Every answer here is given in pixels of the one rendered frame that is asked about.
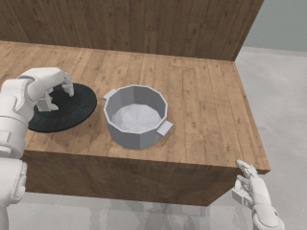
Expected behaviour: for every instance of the knob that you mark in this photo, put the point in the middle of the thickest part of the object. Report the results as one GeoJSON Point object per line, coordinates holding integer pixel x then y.
{"type": "Point", "coordinates": [59, 97]}

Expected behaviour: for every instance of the robot right forearm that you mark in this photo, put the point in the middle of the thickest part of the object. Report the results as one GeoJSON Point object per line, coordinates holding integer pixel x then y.
{"type": "Point", "coordinates": [265, 217]}

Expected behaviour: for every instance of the robot left forearm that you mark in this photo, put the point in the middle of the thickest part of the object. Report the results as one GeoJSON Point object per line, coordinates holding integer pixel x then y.
{"type": "Point", "coordinates": [17, 100]}

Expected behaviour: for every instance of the pot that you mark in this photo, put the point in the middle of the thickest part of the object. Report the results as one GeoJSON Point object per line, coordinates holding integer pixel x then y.
{"type": "Point", "coordinates": [136, 116]}

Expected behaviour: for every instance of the robot right hand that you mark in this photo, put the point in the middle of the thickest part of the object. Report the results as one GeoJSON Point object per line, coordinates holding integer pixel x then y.
{"type": "Point", "coordinates": [255, 189]}

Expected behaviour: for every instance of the robot left hand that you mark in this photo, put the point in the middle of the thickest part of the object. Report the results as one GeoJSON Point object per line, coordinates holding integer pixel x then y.
{"type": "Point", "coordinates": [51, 77]}

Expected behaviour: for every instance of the robot left upper arm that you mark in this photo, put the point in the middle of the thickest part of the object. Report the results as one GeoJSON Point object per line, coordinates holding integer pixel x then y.
{"type": "Point", "coordinates": [12, 186]}

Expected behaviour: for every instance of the table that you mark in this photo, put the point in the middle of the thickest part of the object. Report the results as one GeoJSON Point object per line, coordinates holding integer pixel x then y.
{"type": "Point", "coordinates": [183, 49]}

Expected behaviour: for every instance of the lid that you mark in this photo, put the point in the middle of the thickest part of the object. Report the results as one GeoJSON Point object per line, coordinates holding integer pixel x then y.
{"type": "Point", "coordinates": [70, 114]}

